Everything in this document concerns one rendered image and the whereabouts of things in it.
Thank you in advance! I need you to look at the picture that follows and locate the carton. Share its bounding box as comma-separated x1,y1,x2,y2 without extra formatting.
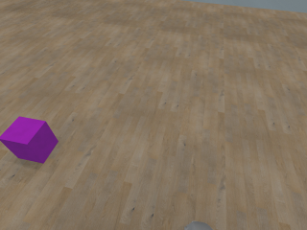
0,116,58,164

